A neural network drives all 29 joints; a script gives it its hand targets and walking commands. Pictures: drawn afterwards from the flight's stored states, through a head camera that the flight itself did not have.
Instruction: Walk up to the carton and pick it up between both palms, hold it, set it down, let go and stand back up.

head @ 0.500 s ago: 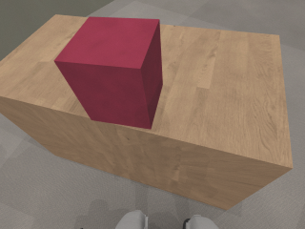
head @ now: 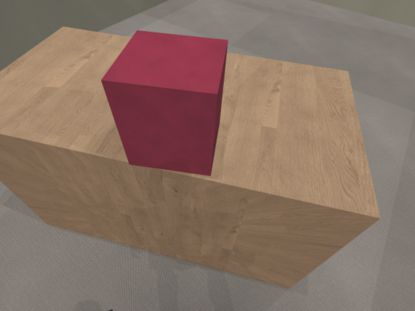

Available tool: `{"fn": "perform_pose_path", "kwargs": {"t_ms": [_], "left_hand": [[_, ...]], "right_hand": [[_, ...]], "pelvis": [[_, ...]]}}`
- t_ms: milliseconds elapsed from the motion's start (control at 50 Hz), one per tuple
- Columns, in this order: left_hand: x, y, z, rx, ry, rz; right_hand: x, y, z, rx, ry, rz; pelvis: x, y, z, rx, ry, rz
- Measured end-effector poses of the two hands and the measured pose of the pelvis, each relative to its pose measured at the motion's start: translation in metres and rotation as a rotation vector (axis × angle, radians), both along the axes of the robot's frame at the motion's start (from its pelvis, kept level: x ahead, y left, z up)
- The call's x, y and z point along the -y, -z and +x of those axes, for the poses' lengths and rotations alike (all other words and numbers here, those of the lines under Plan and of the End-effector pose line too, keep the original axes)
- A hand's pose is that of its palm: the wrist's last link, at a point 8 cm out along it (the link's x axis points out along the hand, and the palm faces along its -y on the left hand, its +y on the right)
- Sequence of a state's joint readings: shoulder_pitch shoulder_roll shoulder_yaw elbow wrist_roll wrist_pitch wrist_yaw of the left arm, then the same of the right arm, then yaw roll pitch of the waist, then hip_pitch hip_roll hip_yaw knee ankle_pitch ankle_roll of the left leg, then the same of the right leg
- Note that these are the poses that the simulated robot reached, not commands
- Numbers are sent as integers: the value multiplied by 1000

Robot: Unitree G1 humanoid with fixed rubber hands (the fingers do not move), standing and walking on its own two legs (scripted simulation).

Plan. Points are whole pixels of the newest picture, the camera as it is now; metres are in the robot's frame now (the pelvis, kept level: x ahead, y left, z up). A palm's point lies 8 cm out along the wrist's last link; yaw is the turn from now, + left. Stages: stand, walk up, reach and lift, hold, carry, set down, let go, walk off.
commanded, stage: walk up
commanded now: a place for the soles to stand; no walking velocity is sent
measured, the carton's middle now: (175, 106) +0.54 +0.10 +0.08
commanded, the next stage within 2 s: none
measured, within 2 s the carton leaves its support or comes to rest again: neither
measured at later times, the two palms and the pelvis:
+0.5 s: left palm out of the picture +0.04 +0.22 -0.12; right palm out of the picture +0.02 -0.27 -0.13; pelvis +0.00 -0.02 +0.01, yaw -2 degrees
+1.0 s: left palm out of the picture +0.13 +0.43 -0.14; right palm out of the picture +0.13 -0.08 -0.12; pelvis +0.03 +0.16 -0.02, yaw -8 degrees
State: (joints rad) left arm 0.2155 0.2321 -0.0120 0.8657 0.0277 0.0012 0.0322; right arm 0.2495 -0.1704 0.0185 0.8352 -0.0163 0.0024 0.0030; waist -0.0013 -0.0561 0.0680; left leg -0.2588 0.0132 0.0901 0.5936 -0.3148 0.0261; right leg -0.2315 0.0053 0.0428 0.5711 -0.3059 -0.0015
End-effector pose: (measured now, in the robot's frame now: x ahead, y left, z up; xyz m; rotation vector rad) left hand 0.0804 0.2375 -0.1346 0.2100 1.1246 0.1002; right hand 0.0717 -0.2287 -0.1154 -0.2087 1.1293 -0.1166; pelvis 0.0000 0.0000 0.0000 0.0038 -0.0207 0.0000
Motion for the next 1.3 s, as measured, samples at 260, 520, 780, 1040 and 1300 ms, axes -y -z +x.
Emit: {"fn": "perform_pose_path", "kwargs": {"t_ms": [260, 520, 780, 1040, 1300], "left_hand": [[14, -14, -36, -50, -9, 10], [15, -16, -45, -96, -18, 54], [-92, -27, -79, -181, -97, 186], [-194, -1, 69, 52, 102, 116], [-184, -8, 85, 26, 222, 38]], "right_hand": [[20, 12, -41, -70, 35, 25], [40, 15, -50, -160, 3, -19], [-38, 17, 70, 33, -99, -14], [-151, 1, 32, 27, 127, -10], [-164, 12, -28, -36, 258, -32]], "pelvis": [[11, -7, -3, 13, 12, 10], [13, -7, 5, -11, 34, 3], [-69, 4, 13, -1, 67, -39], [-170, 10, 32, 49, 143, -31], [-197, 7, 35, 17, 258, -9]]}}
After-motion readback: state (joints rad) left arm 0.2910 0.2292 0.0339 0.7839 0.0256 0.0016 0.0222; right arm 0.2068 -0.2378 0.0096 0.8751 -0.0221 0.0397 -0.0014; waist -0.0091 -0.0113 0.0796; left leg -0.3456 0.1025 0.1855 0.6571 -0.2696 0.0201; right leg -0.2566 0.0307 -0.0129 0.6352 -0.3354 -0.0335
